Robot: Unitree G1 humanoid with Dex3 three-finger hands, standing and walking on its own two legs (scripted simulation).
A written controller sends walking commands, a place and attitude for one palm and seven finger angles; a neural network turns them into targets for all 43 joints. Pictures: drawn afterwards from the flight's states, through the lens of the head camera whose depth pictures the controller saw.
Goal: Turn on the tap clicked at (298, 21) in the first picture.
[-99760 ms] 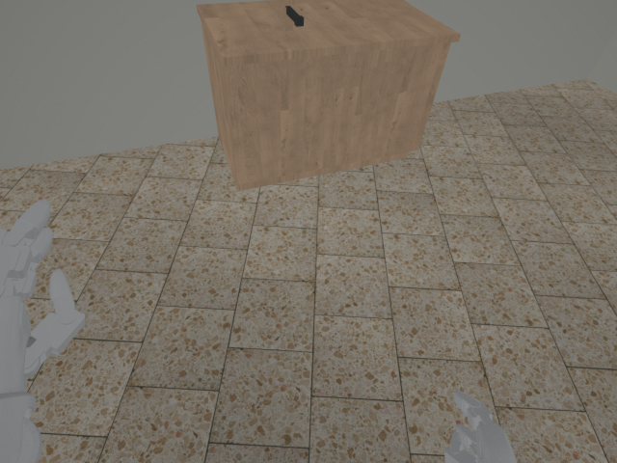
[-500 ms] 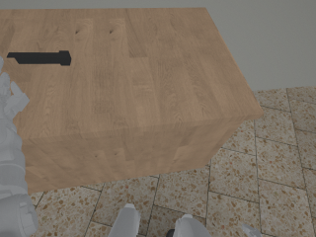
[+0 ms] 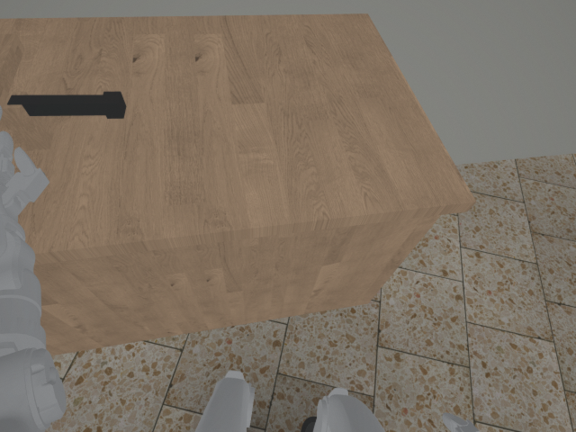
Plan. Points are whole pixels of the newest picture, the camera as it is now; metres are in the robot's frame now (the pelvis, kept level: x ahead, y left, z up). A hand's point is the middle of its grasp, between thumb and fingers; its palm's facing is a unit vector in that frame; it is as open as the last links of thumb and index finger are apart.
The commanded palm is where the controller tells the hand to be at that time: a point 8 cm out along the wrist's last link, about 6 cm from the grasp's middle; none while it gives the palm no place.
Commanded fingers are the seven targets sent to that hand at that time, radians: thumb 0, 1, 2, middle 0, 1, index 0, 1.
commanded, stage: push the lever round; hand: left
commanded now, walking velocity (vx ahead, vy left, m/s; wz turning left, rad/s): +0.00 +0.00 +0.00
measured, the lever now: (113, 105) +0.55 +0.31 +0.09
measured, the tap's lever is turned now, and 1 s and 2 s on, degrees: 86 86 86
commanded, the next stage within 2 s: none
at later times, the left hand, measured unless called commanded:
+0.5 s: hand (70, 171) +0.41 +0.32 +0.09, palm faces +0.51 -0.86 -0.07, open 8.5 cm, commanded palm +0.41 +0.33 +0.07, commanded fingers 0.00 0.90 0.90 -0.15 -0.15 -0.15 -0.15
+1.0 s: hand (83, 163) +0.43 +0.31 +0.09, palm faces +0.60 -0.80 -0.03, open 8.6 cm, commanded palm +0.41 +0.29 +0.07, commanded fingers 0.00 0.90 0.90 -0.15 -0.15 -0.15 -0.15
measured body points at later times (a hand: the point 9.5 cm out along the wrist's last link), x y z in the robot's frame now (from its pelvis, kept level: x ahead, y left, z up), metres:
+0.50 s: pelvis +0.00 +0.00 +0.01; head +0.07 +0.03 +0.45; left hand +0.38 +0.36 +0.09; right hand +0.10 -0.26 -0.10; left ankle +0.08 +0.12 -0.65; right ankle +0.06 -0.11 -0.65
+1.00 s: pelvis +0.01 +0.00 +0.01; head +0.08 +0.02 +0.45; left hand +0.39 +0.35 +0.09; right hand +0.10 -0.26 -0.10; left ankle +0.08 +0.12 -0.65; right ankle +0.06 -0.11 -0.65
